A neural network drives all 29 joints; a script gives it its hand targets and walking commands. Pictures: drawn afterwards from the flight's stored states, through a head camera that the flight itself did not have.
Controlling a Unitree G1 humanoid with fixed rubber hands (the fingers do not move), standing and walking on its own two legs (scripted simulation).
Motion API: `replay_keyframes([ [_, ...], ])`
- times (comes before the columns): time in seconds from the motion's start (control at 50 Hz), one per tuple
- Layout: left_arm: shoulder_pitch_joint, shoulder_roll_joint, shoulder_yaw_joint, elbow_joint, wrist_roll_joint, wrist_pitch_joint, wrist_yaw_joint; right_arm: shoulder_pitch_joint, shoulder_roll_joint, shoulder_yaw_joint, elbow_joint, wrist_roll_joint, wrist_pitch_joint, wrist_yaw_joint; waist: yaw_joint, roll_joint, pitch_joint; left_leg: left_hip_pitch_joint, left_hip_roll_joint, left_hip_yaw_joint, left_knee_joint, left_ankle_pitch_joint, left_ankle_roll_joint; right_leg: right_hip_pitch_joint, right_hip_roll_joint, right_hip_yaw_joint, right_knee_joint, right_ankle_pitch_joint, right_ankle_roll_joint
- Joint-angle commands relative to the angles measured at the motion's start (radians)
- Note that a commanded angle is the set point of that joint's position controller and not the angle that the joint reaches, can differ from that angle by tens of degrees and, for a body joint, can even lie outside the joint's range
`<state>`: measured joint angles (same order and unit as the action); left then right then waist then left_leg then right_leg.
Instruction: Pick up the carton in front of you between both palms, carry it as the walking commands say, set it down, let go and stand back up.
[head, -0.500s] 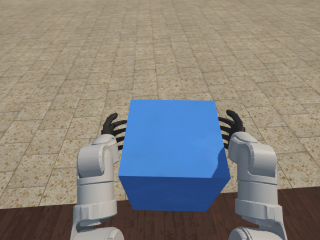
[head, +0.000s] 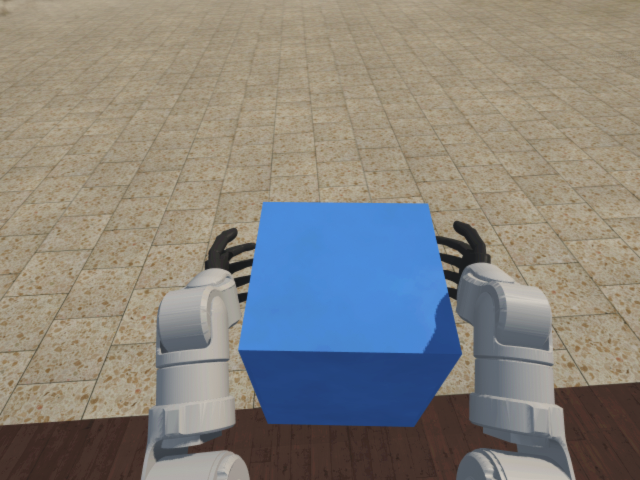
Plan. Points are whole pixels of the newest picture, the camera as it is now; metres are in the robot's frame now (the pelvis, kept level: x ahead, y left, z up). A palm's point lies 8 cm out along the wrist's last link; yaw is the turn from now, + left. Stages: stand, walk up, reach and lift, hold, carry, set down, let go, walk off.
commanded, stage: carry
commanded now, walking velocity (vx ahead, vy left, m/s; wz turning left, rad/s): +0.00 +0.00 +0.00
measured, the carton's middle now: (342, 320) +0.32 +0.00 +0.05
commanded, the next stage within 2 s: none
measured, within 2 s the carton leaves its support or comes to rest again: neither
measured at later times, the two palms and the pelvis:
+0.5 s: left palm (218, 283) +0.33 +0.16 +0.12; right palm (460, 277) +0.33 -0.14 +0.13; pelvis +0.01 +0.01 +0.00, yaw +0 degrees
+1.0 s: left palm (210, 263) +0.36 +0.18 +0.12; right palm (439, 251) +0.37 -0.13 +0.13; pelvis +0.05 +0.02 +0.00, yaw +0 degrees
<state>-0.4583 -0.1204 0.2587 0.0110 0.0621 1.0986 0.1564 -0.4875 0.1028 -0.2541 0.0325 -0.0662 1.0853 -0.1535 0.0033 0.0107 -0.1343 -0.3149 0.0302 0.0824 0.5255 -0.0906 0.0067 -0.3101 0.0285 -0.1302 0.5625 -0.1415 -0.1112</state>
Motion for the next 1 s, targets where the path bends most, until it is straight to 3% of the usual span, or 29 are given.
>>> replay_keyframes([
  [0.0,-0.624,-0.745,-0.560,-0.059,-0.187,-0.016,-0.016,-0.585,0.754,0.544,-0.061,0.170,-0.005,0.006,0.005,-0.059,-0.238,0.090,0.090,-0.095,-0.059,0.005,0.020,0.062,-0.216,0.201,-0.146,0.259,0.012],
  [0.02,-0.621,-0.750,-0.567,-0.053,-0.189,-0.015,-0.013,-0.546,0.742,0.534,-0.048,0.166,0.001,0.004,-0.005,-0.011,-0.229,0.099,0.104,-0.097,-0.048,0.012,0.029,0.056,-0.217,0.195,-0.152,0.204,0.005],
  [0.14,-0.654,-0.762,-0.563,-0.060,-0.182,-0.013,-0.019,-0.599,0.772,0.562,-0.041,0.172,0.003,0.013,0.008,-0.043,-0.194,0.074,0.108,-0.113,-0.086,-0.033,0.030,0.024,-0.189,0.184,-0.170,0.001,0.010],
  [0.18,-0.652,-0.734,-0.556,-0.090,-0.175,-0.020,-0.013,-0.595,0.763,0.571,-0.060,0.172,-0.005,0.007,-0.012,-0.014,-0.194,0.061,0.115,-0.134,-0.104,-0.092,0.036,0.017,-0.192,0.185,-0.185,-0.057,0.009],
  [0.2,-0.617,-0.755,-0.568,-0.075,-0.194,-0.014,-0.018,-0.573,0.759,0.551,-0.076,0.167,0.001,0.009,0.011,-0.030,-0.203,0.086,0.105,-0.120,-0.094,-0.068,0.034,0.016,-0.199,0.195,-0.194,-0.055,0.009],
  [0.24,-0.654,-0.754,-0.586,-0.123,-0.191,-0.018,-0.021,-0.613,0.781,0.575,-0.109,0.192,-0.009,0.016,-0.005,0.015,-0.262,0.127,0.104,-0.118,-0.070,-0.033,0.029,0.026,-0.208,0.213,-0.178,0.008,0.010],
  [0.26,-0.629,-0.740,-0.572,-0.088,-0.190,-0.015,-0.019,-0.558,0.757,0.564,-0.047,0.185,0.001,0.012,-0.011,-0.014,-0.248,0.107,0.112,-0.118,-0.077,0.018,0.029,0.052,-0.189,0.166,-0.146,0.020,0.009],
  [0.3,-0.583,-0.719,-0.572,-0.073,-0.177,-0.017,-0.014,-0.540,0.743,0.566,-0.047,0.180,-0.005,0.011,0.018,0.019,-0.273,0.107,0.113,-0.102,-0.027,0.097,0.033,0.088,-0.195,0.180,-0.112,0.234,0.032],
  [0.32,-0.576,-0.735,-0.561,-0.052,-0.179,-0.017,-0.017,-0.546,0.744,0.552,-0.076,0.160,-0.008,0.010,0.008,-0.011,-0.284,0.101,0.114,-0.107,-0.017,0.153,0.033,0.108,-0.202,0.180,-0.097,0.386,0.025],
  [0.36,-0.575,-0.716,-0.548,-0.049,-0.172,-0.017,-0.017,-0.560,0.765,0.569,-0.057,0.179,-0.005,0.009,-0.011,-0.063,-0.310,0.093,0.117,-0.103,-0.017,0.160,0.032,0.153,-0.194,0.153,-0.075,0.408,0.022],
  [0.4,-0.615,-0.742,-0.577,-0.128,-0.190,-0.025,-0.016,-0.593,0.787,0.588,-0.092,0.205,-0.011,0.011,-0.003,-0.011,-0.325,0.134,0.123,-0.093,-0.006,0.249,0.042,0.120,-0.191,0.162,-0.055,0.424,0.009],
  [0.42,-0.592,-0.752,-0.585,-0.107,-0.189,-0.018,-0.016,-0.595,0.753,0.588,-0.114,0.194,-0.016,0.014,0.015,-0.015,-0.293,0.113,0.122,-0.090,0.003,0.297,0.047,0.118,-0.193,0.163,-0.039,0.454,0.031],
  [0.44,-0.640,-0.741,-0.597,-0.147,-0.208,-0.027,-0.019,-0.561,0.780,0.583,-0.104,0.198,-0.012,0.015,-0.004,-0.028,-0.350,0.134,0.133,-0.104,0.011,0.309,0.052,0.144,-0.186,0.156,-0.037,0.469,0.017],
  [0.5,-0.596,-0.738,-0.580,-0.127,-0.201,-0.017,-0.023,-0.522,0.755,0.578,-0.090,0.172,-0.001,0.011,0.002,0.026,-0.343,0.140,0.150,-0.116,-0.033,0.209,0.059,0.121,-0.174,0.161,-0.070,0.213,0.014],
  [0.52,-0.619,-0.732,-0.573,-0.126,-0.207,-0.017,-0.023,-0.552,0.785,0.579,-0.091,0.200,-0.003,0.014,-0.001,-0.022,-0.301,0.122,0.148,-0.135,-0.037,0.252,0.062,0.112,-0.165,0.138,-0.082,0.215,0.019],
  [0.54,-0.651,-0.768,-0.601,-0.140,-0.206,-0.017,-0.019,-0.539,0.753,0.568,-0.111,0.178,-0.010,0.018,0.001,0.032,-0.292,0.105,0.144,-0.121,-0.038,0.234,0.056,0.111,-0.178,0.171,-0.072,0.238,0.009],
  [0.62,-0.578,-0.748,-0.591,-0.098,-0.206,-0.019,-0.022,-0.531,0.741,0.565,-0.090,0.182,-0.006,0.014,-0.002,0.024,-0.300,0.140,0.155,-0.122,-0.054,0.222,0.063,0.100,-0.175,0.160,-0.068,0.187,0.017],
  [0.64,-0.572,-0.717,-0.582,-0.101,-0.192,-0.018,-0.023,-0.552,0.763,0.586,-0.096,0.191,-0.009,0.015,-0.002,-0.022,-0.295,0.140,0.143,-0.116,-0.050,0.161,0.057,0.095,-0.170,0.162,-0.099,0.198,0.017],
  [0.68,-0.582,-0.739,-0.570,-0.067,-0.194,-0.011,-0.026,-0.556,0.734,0.562,-0.110,0.160,-0.002,0.007,-0.008,-0.027,-0.234,0.102,0.131,-0.114,-0.073,0.076,0.050,0.059,-0.187,0.182,-0.116,0.122,0.012],
  [0.7,-0.613,-0.736,-0.586,-0.111,-0.192,-0.014,-0.023,-0.527,0.730,0.559,-0.074,0.161,0.000,0.007,0.003,0.012,-0.229,0.107,0.125,-0.100,-0.093,0.005,0.042,0.029,-0.185,0.182,-0.120,0.017,0.010],
  [0.76,-0.622,-0.729,-0.585,-0.103,-0.195,-0.023,-0.016,-0.602,0.748,0.573,-0.096,0.196,-0.006,0.010,0.010,-0.004,-0.189,0.049,0.086,-0.091,-0.077,-0.244,0.060,0.004,-0.194,0.223,-0.180,-0.236,-0.014],
  [0.8,-0.607,-0.715,-0.561,-0.057,-0.173,-0.019,-0.011,-0.589,0.738,0.562,-0.066,0.184,0.000,0.011,0.016,-0.102,-0.166,-0.040,0.052,-0.075,-0.027,-0.413,0.068,0.025,-0.216,0.298,-0.242,-0.504,-0.054],
  [0.82,-0.627,-0.725,-0.560,-0.070,-0.178,-0.024,-0.013,-0.584,0.741,0.558,-0.068,0.174,-0.003,0.008,0.032,-0.096,-0.142,-0.079,0.033,-0.039,0.023,-0.405,0.060,0.004,-0.245,0.343,-0.281,-0.579,-0.074],
  [0.84,-0.632,-0.721,-0.563,-0.105,-0.183,-0.026,-0.015,-0.565,0.758,0.546,-0.053,0.165,-0.004,0.008,0.016,-0.123,-0.124,-0.162,-0.001,-0.003,0.086,-0.347,0.048,0.070,-0.272,0.383,-0.317,-0.580,-0.089],
  [0.86,-0.615,-0.695,-0.537,-0.058,-0.158,-0.026,-0.012,-0.613,0.756,0.568,-0.055,0.174,-0.006,0.008,0.038,-0.167,-0.078,-0.212,-0.020,0.020,0.097,-0.301,0.048,0.094,-0.291,0.414,-0.318,-0.467,-0.098],
  [0.88,-0.588,-0.696,-0.528,0.002,-0.158,-0.024,-0.005,-0.595,0.742,0.547,-0.024,0.180,-0.006,0.007,0.056,-0.126,-0.109,-0.176,-0.019,0.016,0.086,-0.258,0.048,0.136,-0.299,0.403,-0.290,-0.375,-0.108],
  [0.92,-0.636,-0.710,-0.572,-0.084,-0.186,-0.036,-0.003,-0.529,0.759,0.529,0.017,0.167,-0.013,0.007,0.052,-0.139,-0.175,-0.209,-0.028,0.012,0.093,-0.243,0.043,0.240,-0.301,0.370,-0.219,-0.098,-0.113],
  [0.94,-0.637,-0.742,-0.593,-0.068,-0.192,-0.040,0.000,-0.547,0.754,0.529,-0.025,0.168,-0.019,0.008,0.049,-0.132,-0.194,-0.168,-0.010,0.017,0.068,-0.224,0.052,0.226,-0.325,0.367,-0.187,-0.084,-0.116],
  [0.98,-0.607,-0.736,-0.584,-0.050,-0.184,-0.042,-0.005,-0.569,0.776,0.537,-0.002,0.179,-0.020,0.009,0.032,-0.103,-0.201,0.018,-0.035,0.037,-0.028,-0.208,0.062,0.082,-0.253,0.244,-0.134,-0.123,-0.067],
])
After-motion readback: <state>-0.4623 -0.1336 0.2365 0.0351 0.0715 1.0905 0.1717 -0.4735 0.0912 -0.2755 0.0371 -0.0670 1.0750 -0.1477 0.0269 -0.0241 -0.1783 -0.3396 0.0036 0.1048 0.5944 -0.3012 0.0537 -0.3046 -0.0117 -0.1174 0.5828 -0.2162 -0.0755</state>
